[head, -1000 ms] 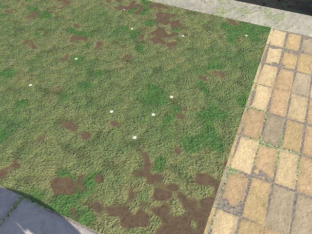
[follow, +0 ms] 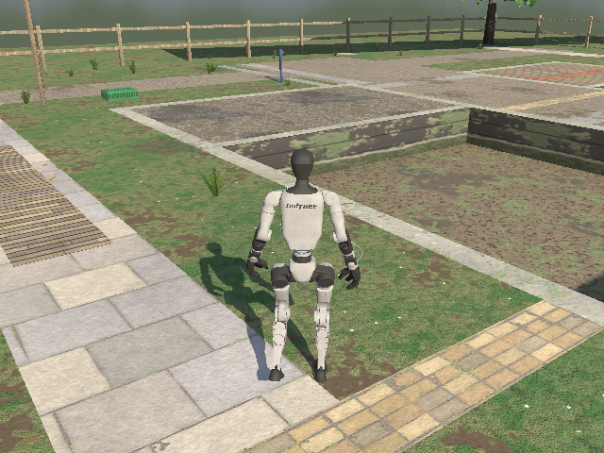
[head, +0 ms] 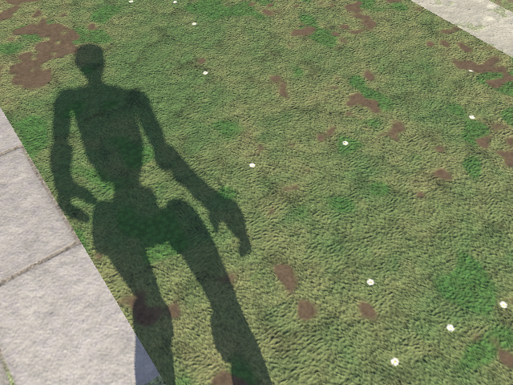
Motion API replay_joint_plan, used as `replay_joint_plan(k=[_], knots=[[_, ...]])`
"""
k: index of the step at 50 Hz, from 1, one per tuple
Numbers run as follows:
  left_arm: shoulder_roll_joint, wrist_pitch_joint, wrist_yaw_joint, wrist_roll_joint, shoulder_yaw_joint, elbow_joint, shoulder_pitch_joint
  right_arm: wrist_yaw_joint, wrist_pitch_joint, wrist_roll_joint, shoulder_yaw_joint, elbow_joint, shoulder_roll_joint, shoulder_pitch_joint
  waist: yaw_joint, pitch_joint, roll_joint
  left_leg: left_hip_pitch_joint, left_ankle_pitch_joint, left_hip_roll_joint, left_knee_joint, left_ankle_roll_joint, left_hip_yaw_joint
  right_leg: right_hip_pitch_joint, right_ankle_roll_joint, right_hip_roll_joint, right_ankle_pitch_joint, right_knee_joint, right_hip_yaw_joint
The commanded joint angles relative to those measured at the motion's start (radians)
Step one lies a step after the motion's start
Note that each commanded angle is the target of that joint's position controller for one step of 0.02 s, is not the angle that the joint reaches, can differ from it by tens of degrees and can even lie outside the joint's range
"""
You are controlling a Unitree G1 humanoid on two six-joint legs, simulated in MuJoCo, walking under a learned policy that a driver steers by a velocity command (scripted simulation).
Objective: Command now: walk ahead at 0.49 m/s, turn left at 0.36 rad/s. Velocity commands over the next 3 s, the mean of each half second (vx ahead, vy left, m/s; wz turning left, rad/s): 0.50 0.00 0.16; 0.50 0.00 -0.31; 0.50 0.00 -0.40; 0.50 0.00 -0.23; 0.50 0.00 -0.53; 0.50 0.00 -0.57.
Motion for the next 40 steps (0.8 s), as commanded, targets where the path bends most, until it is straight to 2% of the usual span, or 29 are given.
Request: replay_joint_plan(k=[1, 3, 5, 9, 11, 13, 15, 16, 17, 18, 19, 20, 21, 22, 23, 25, 27, 30, 34, 37, 40], knots=[[0.075, -0.012, -0.010, 0.001, 0.018, -0.008, 0.050, 0.004, -0.005, 0.001, -0.008, -0.066, -0.023, 0.045, -0.009, -0.043, -0.103, -0.166, 0.047, 0.105, -0.035, 0.004, -0.025, 0.155, -0.187, -0.265, -0.004, -0.268, 0.293], [0.106, -0.019, -0.013, -0.010, 0.026, 0.014, 0.068, 0.004, -0.001, -0.011, 0.000, -0.094, -0.012, -0.012, -0.010, -0.013, -0.091, -0.202, 0.080, 0.125, -0.143, -0.004, -0.008, 0.137, -0.212, -0.277, 0.059, -0.303, 0.247], [0.137, -0.015, -0.009, -0.014, 0.034, 0.024, 0.084, 0.008, -0.009, -0.024, 0.008, -0.122, -0.015, -0.079, 0.001, -0.010, -0.077, -0.226, 0.174, 0.142, -0.262, -0.014, 0.011, 0.153, -0.217, -0.280, 0.097, -0.317, 0.209], [0.170, 0.005, -0.004, -0.027, 0.037, 0.042, 0.126, 0.024, -0.025, -0.016, 0.019, -0.156, -0.017, -0.215, 0.047, 0.006, -0.088, -0.155, 0.341, 0.110, -0.506, -0.023, 0.074, 0.151, -0.174, -0.238, 0.124, -0.299, 0.105], [0.181, 0.014, -0.006, -0.034, 0.036, 0.061, 0.173, 0.032, -0.027, -0.008, 0.019, -0.178, -0.028, -0.276, 0.071, 0.013, -0.101, -0.137, 0.349, 0.095, -0.572, -0.024, 0.088, 0.188, -0.162, -0.255, 0.098, -0.280, 0.107], [0.189, 0.025, -0.006, -0.040, 0.036, 0.076, 0.197, 0.039, -0.029, -0.004, 0.015, -0.202, -0.046, -0.315, 0.073, 0.022, -0.110, -0.134, 0.306, 0.085, -0.624, -0.005, 0.090, 0.244, -0.146, -0.287, 0.077, -0.252, 0.121], [0.201, 0.038, -0.004, -0.042, 0.037, 0.083, 0.193, 0.045, -0.033, -0.005, 0.006, -0.208, -0.067, -0.297, 0.043, 0.013, -0.119, -0.068, 0.257, 0.061, -0.679, 0.022, 0.111, 0.278, -0.127, -0.305, 0.116, -0.193, 0.124], [0.203, 0.044, -0.002, -0.042, 0.035, 0.083, 0.180, 0.044, -0.034, -0.011, -0.008, -0.190, -0.087, -0.227, -0.004, -0.022, -0.116, 0.042, 0.251, 0.032, -0.713, 0.039, 0.136, 0.271, -0.106, -0.285, 0.238, -0.106, 0.099], [0.177, 0.047, 0.001, -0.035, 0.025, 0.083, 0.185, 0.037, -0.033, -0.015, -0.035, -0.144, -0.134, -0.081, -0.068, -0.107, -0.090, 0.240, 0.246, 0.012, -0.729, 0.066, 0.143, 0.231, -0.078, -0.232, 0.357, 0.078, 0.049], [0.124, 0.043, 0.004, -0.011, 0.001, 0.052, 0.179, 0.024, -0.028, -0.024, -0.064, -0.111, -0.222, 0.113, -0.141, -0.251, 0.038, 0.523, 0.257, 0.203, -0.730, 0.135, -0.078, 0.041, -0.029, -0.169, 0.170, 0.413, -0.017], [0.006, 0.019, -0.001, -0.012, -0.034, 0.031, 0.277, 0.027, -0.023, -0.029, -0.077, -0.101, -0.309, 0.159, -0.080, -0.342, 0.301, 0.791, 0.102, 0.405, -0.864, 0.289, -0.541, -0.345, 0.021, -0.003, -0.392, 0.745, 0.004], [0.120, 0.001, -0.005, -0.036, -0.008, 0.044, 0.235, 0.032, -0.028, -0.021, -0.053, -0.101, -0.206, 0.162, -0.109, -0.321, 0.181, 0.759, 0.022, 0.399, -0.927, 0.281, -0.615, -0.460, 0.007, -0.049, -0.432, 0.876, 0.131], [0.160, -0.007, -0.008, -0.054, 0.005, 0.017, 0.158, 0.034, -0.033, -0.020, -0.037, -0.112, -0.162, 0.089, -0.089, -0.201, 0.134, 0.653, 0.086, 0.367, -0.928, 0.240, -0.468, -0.507, -0.013, -0.099, -0.338, 0.885, 0.124], [0.149, -0.004, -0.003, -0.044, 0.004, 0.012, 0.117, 0.037, -0.034, -0.021, -0.027, -0.125, -0.130, 0.013, -0.059, -0.149, 0.060, 0.532, 0.189, 0.320, -0.941, 0.216, -0.347, -0.466, -0.011, -0.142, -0.247, 0.844, 0.108], [0.137, 0.003, 0.000, -0.026, 0.007, 0.011, 0.099, 0.042, -0.034, -0.024, -0.019, -0.132, -0.101, -0.039, -0.031, -0.102, 0.036, 0.430, 0.264, 0.279, -0.972, 0.201, -0.263, -0.423, -0.005, -0.168, -0.189, 0.782, 0.108], [0.103, 0.028, -0.002, -0.022, 0.007, 0.017, 0.124, 0.045, -0.044, -0.030, -0.017, -0.125, -0.082, -0.068, 0.015, -0.083, 0.052, 0.324, 0.343, 0.240, -1.032, 0.195, -0.176, -0.325, 0.007, -0.188, -0.126, 0.722, 0.110], [0.079, 0.048, 0.001, -0.022, 0.004, 0.015, 0.119, 0.042, -0.056, -0.029, -0.024, -0.103, -0.101, -0.054, 0.031, -0.061, 0.034, 0.300, 0.425, 0.235, -1.065, 0.203, -0.103, -0.337, 0.021, -0.186, -0.073, 0.673, 0.106], [0.068, 0.058, 0.000, -0.022, 0.004, -0.009, 0.036, 0.026, -0.058, -0.036, -0.031, -0.065, -0.114, -0.008, 0.008, -0.020, 0.012, 0.326, 0.463, 0.233, -1.092, 0.186, -0.013, -0.410, 0.033, -0.177, 0.066, 0.541, 0.127], [0.054, 0.053, -0.015, -0.028, 0.001, -0.044, -0.074, 0.012, -0.057, -0.037, -0.033, -0.036, -0.130, 0.013, -0.033, 0.018, 0.019, 0.342, 0.430, 0.217, -1.117, 0.139, 0.106, -0.384, 0.019, -0.133, 0.244, 0.337, 0.117], [0.043, 0.051, -0.029, -0.027, -0.005, -0.085, -0.159, 0.005, -0.050, -0.031, -0.035, -0.003, -0.137, 0.053, -0.067, 0.051, 0.011, 0.421, 0.433, 0.242, -1.107, 0.124, 0.153, -0.404, 0.003, -0.121, 0.260, 0.247, 0.089], [0.041, 0.050, -0.050, -0.028, -0.008, -0.131, -0.218, 0.001, -0.032, -0.025, -0.037, 0.022, -0.142, 0.076, -0.081, 0.068, 0.011, 0.526, 0.504, 0.274, -1.051, 0.109, 0.183, -0.438, -0.020, -0.111, 0.170, 0.201, 0.054]])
